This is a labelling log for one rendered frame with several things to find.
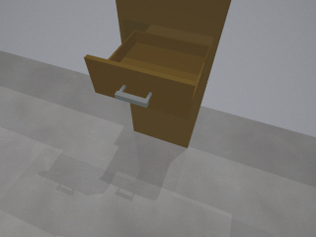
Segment cabinet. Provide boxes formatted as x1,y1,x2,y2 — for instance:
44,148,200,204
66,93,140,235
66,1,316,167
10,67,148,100
116,0,231,148

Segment drawer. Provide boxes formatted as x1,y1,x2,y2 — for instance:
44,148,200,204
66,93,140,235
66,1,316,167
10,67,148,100
84,30,211,119

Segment handle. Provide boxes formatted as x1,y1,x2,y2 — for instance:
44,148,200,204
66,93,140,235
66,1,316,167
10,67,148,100
115,85,152,108

